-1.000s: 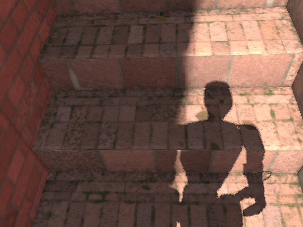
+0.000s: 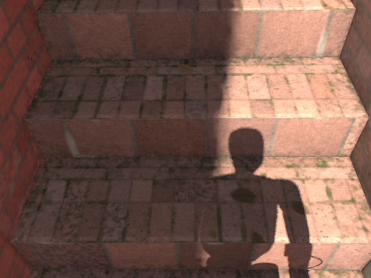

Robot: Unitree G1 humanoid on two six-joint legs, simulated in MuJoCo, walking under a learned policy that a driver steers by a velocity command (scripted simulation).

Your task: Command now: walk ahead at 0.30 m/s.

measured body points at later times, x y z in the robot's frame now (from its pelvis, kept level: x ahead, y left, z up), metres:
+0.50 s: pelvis +0.11 -0.02 +0.00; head +0.12 -0.05 +0.44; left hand +0.11 +0.23 -0.13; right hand +0.19 -0.26 -0.16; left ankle +0.00 +0.09 -0.53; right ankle +0.04 -0.11 -0.74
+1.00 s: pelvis +0.29 +0.00 +0.16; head +0.30 +0.01 +0.61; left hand +0.40 +0.23 +0.03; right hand +0.23 -0.23 +0.01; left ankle +0.28 +0.07 -0.56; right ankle +0.38 -0.18 -0.25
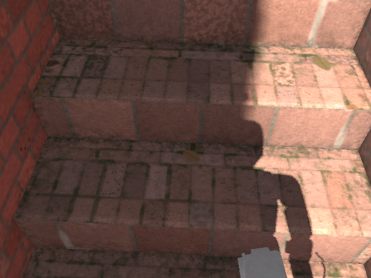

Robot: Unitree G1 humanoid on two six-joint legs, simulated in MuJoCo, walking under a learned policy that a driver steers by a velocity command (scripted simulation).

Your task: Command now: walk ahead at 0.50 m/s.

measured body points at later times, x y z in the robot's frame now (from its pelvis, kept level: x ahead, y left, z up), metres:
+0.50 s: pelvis +0.28 -0.06 +0.14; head +0.28 -0.05 +0.59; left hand +0.28 +0.17 -0.01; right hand +0.34 -0.31 +0.00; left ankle +0.22 +0.09 -0.34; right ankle +0.30 -0.15 -0.54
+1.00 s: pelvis +0.54 +0.00 +0.32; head +0.55 +0.00 +0.77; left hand +0.55 +0.25 +0.17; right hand +0.68 -0.23 +0.19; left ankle +0.61 +0.07 -0.37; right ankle +0.46 -0.20 -0.20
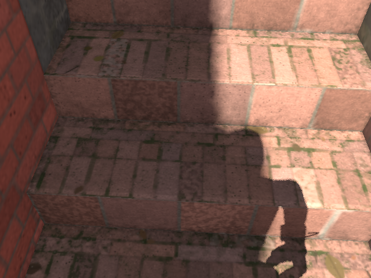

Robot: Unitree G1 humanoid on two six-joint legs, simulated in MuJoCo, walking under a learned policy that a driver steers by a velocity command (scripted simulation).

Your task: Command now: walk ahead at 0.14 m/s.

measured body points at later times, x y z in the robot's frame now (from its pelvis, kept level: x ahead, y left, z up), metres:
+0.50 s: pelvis +0.13 -0.03 +0.05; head +0.12 -0.04 +0.50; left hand +0.07 +0.18 -0.10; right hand +0.26 -0.26 -0.09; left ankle +0.07 +0.09 -0.43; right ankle +0.05 -0.12 -0.68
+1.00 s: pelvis +0.37 +0.01 +0.19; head +0.37 +0.01 +0.64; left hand +0.47 +0.25 +0.06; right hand +0.33 -0.21 +0.04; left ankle +0.38 +0.07 -0.51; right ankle +0.37 -0.16 -0.28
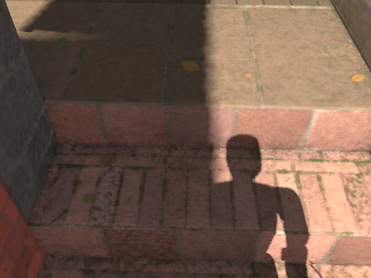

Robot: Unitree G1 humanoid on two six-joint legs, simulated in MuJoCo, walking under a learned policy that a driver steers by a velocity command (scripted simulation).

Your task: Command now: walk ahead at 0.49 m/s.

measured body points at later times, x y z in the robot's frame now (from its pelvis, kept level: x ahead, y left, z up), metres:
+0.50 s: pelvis +0.28 -0.04 +0.15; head +0.28 -0.04 +0.60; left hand +0.40 +0.17 +0.01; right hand +0.26 -0.27 +0.00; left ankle +0.18 +0.13 -0.34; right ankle +0.31 -0.12 -0.52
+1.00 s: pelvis +0.53 +0.03 +0.29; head +0.53 +0.03 +0.74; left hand +0.52 +0.27 +0.14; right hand +0.70 -0.18 +0.18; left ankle +0.63 +0.12 -0.34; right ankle +0.39 -0.12 -0.30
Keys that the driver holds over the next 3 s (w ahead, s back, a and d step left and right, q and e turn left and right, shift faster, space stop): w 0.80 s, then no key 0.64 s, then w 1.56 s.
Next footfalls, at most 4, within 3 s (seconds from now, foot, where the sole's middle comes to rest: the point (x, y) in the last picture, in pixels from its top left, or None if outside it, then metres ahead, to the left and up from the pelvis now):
0.32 right None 0.35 -0.12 -0.56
0.86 left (157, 187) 0.67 0.12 -0.38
1.32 right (231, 179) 0.70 -0.10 -0.38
2.10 right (270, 80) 0.96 -0.23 -0.20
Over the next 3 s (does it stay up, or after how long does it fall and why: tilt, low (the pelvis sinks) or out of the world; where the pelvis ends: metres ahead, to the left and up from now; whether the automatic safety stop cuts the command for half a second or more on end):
stays up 1.30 -0.13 0.57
